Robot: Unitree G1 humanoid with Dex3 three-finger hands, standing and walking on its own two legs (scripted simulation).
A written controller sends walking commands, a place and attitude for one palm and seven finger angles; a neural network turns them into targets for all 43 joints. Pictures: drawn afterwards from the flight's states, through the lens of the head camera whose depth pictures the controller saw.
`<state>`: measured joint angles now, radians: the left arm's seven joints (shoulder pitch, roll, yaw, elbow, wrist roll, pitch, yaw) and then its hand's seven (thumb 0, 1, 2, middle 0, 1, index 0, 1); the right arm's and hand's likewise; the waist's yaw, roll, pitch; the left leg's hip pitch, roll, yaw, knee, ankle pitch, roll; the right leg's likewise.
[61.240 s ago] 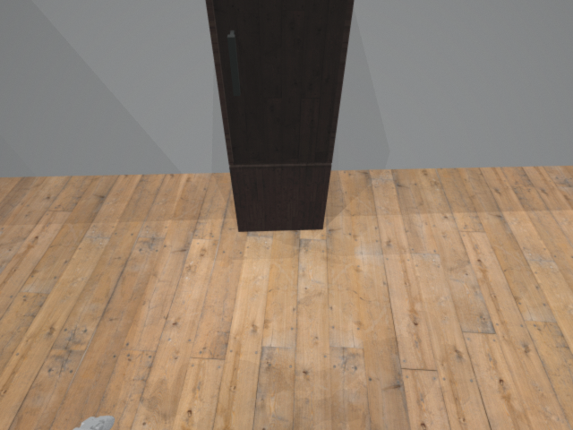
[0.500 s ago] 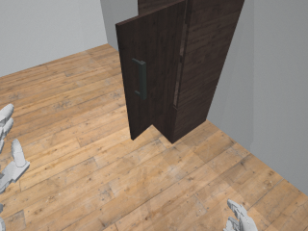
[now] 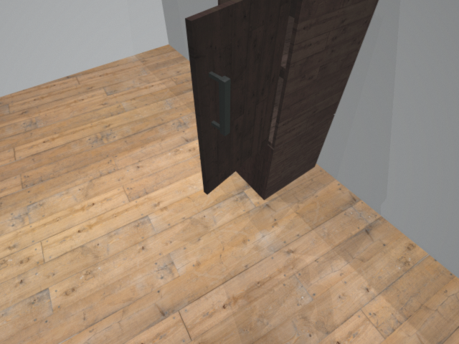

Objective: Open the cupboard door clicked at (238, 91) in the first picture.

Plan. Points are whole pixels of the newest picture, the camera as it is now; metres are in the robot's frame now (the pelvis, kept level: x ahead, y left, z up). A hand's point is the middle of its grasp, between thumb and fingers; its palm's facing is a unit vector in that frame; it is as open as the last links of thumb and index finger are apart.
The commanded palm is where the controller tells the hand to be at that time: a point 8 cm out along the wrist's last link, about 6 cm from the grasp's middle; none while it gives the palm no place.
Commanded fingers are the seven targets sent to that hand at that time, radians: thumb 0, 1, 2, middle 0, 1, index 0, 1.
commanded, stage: let the arm hang, fingers relaxed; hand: left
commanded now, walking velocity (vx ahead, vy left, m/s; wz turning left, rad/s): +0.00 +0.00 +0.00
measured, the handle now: (219, 105) +0.65 +0.07 +0.03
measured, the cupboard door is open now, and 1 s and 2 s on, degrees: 100 100 100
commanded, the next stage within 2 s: look to check the result in 0.58 s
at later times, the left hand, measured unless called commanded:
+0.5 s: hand out of the picture +0.02 +0.17 -0.17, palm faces +0.03 -0.98 -0.21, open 7.3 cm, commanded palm none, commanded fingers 0.00 0.90 0.90 -0.20 -0.30 -0.20 -0.30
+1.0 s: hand out of the picture +0.03 +0.16 -0.17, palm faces +0.04 -0.98 -0.21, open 7.3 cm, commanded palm none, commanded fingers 0.00 0.90 0.90 -0.20 -0.30 -0.20 -0.30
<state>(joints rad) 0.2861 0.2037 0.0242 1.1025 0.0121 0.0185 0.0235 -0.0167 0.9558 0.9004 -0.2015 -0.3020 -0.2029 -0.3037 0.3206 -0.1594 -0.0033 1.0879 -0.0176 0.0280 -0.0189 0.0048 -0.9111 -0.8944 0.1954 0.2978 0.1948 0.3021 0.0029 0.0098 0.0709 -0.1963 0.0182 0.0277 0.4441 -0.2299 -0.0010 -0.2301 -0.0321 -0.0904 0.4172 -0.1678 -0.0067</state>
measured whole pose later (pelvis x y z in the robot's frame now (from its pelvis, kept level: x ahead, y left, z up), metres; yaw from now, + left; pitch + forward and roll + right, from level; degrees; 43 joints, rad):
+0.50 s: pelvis +0.00 -0.01 +0.00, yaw -1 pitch -1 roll +0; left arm 0.25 0.14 0.03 1.13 0.01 0.00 0.03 0.01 0.93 0.90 -0.20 -0.30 -0.20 -0.30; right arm 0.31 -0.12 -0.01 1.11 -0.02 0.01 -0.03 0.00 -0.91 -0.89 0.20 0.30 0.19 0.30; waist -0.01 0.02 0.04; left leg -0.18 0.02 0.04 0.43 -0.23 -0.01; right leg -0.23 -0.03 -0.07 0.44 -0.18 -0.02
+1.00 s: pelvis +0.02 -0.02 +0.00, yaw +0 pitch -1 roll +0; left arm 0.23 0.15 0.03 1.14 0.01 -0.01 0.03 0.00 0.91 0.90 -0.20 -0.30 -0.20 -0.30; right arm 0.27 -0.15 -0.01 1.13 -0.02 0.01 -0.03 0.00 -0.91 -0.89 0.20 0.30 0.19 0.30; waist 0.00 0.02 0.06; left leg -0.15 0.04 0.03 0.40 -0.23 -0.03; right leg -0.20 -0.01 -0.09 0.41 -0.19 -0.03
